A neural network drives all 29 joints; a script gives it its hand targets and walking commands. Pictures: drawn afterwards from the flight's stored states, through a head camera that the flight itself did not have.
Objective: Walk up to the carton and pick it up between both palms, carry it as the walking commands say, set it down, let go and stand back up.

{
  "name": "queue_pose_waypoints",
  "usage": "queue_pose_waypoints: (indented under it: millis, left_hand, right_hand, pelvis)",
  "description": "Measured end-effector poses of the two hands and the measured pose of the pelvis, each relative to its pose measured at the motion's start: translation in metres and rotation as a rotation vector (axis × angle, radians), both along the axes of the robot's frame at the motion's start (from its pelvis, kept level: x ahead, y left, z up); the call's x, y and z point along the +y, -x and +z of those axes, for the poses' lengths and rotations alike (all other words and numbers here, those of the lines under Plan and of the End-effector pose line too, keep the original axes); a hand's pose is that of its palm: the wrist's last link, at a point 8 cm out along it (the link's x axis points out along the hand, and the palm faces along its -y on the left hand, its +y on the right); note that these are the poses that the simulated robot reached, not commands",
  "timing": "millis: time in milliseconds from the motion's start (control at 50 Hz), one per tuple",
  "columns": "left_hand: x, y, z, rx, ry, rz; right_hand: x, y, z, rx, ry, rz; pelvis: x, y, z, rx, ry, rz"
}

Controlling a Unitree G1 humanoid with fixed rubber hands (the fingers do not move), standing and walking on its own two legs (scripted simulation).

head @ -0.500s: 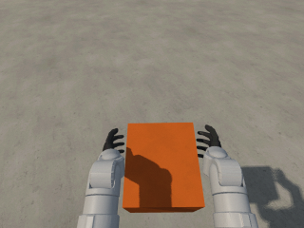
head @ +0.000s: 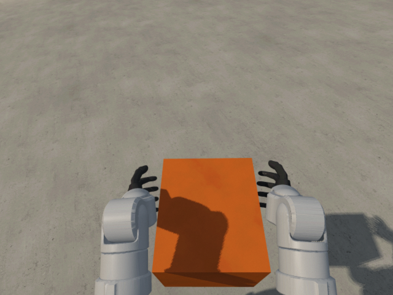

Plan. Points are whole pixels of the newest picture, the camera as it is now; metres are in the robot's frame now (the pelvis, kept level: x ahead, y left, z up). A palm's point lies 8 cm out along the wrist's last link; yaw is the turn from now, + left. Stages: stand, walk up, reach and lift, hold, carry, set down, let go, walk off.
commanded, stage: carry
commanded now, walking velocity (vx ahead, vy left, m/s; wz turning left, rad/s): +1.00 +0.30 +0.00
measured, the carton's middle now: (208, 222) +0.30 +0.00 +0.00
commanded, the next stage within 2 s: none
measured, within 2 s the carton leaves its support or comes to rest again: neither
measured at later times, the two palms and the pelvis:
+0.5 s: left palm (134, 90) +0.71 +0.21 +0.10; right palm (219, 84) +0.72 -0.05 +0.09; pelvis +0.42 +0.07 +0.00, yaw +3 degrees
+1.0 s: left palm (136, 40) +1.19 +0.30 +0.08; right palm (192, 36) +1.16 +0.04 +0.08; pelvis +0.87 +0.21 +0.00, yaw -4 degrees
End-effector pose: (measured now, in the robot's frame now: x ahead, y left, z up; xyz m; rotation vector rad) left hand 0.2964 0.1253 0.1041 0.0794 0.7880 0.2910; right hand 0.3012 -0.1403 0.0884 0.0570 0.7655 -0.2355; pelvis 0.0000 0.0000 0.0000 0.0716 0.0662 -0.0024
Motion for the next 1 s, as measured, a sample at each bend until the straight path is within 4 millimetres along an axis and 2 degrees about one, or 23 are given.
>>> queue_pose_waypoints:
  millis: [60,100,180,280,340,400,520,620,720,760,900,940,1000]
  left_hand:
    - [0.018,-0.057,-0.008,-0.039,0.023,-0.016]
    - [0.030,-0.091,-0.017,-0.029,0.035,-0.034]
    - [0.041,-0.145,-0.031,0.071,0.059,-0.052]
    - [0.038,-0.225,-0.035,0.100,0.082,-0.098]
    - [0.039,-0.282,-0.026,0.050,0.057,-0.102]
    - [0.048,-0.339,-0.016,-0.014,0.024,-0.082]
    - [0.095,-0.429,-0.006,0.002,0.016,0.024]
    - [0.133,-0.509,-0.008,0.025,0.005,0.093]
    - [0.167,-0.617,-0.027,-0.012,0.029,0.066]
    - [0.174,-0.658,-0.036,0.010,0.043,0.041]
    - [0.174,-0.787,-0.044,0.120,0.085,-0.086]
    - [0.173,-0.828,-0.041,0.108,0.083,-0.116]
    - [0.175,-0.895,-0.028,0.035,0.078,-0.137]
  right_hand:
    - [0.018,-0.050,-0.005,-0.039,0.007,-0.030]
    - [0.029,-0.080,-0.010,-0.028,0.031,-0.036]
    - [0.040,-0.129,-0.017,0.073,0.076,-0.036]
    - [0.039,-0.200,-0.010,0.103,0.100,-0.081]
    - [0.039,-0.258,-0.008,0.052,0.059,-0.099]
    - [0.048,-0.319,-0.008,-0.013,0.030,-0.075]
    - [0.095,-0.438,0.003,0.003,0.026,0.033]
    - [0.135,-0.538,-0.003,0.027,0.008,0.094]
    - [0.167,-0.634,-0.020,-0.009,0.017,0.055]
    - [0.173,-0.665,-0.028,0.018,0.040,0.035]
    - [0.174,-0.761,-0.023,0.130,0.098,-0.075]
    - [0.173,-0.795,-0.018,0.119,0.094,-0.108]
    - [0.177,-0.857,-0.008,0.045,0.072,-0.144]
  pelvis:
    - [0.024,-0.051,-0.016,-0.030,-0.017,-0.014]
    - [0.037,-0.083,-0.018,-0.048,-0.035,-0.028]
    - [0.051,-0.141,-0.005,-0.045,-0.011,-0.074]
    - [0.058,-0.219,0.004,-0.041,-0.002,-0.068]
    - [0.062,-0.272,-0.001,-0.043,0.015,-0.050]
    - [0.063,-0.330,-0.009,-0.056,0.067,0.025]
    - [0.077,-0.435,0.001,-0.025,0.059,0.047]
    - [0.103,-0.526,0.002,-0.016,0.041,0.054]
    - [0.148,-0.622,-0.020,-0.034,0.020,-0.005]
    - [0.163,-0.657,-0.018,-0.038,0.009,-0.022]
    - [0.193,-0.774,0.008,-0.011,0.034,-0.070]
    - [0.200,-0.812,0.010,-0.005,0.041,-0.063]
    - [0.208,-0.872,0.004,-0.005,0.054,-0.063]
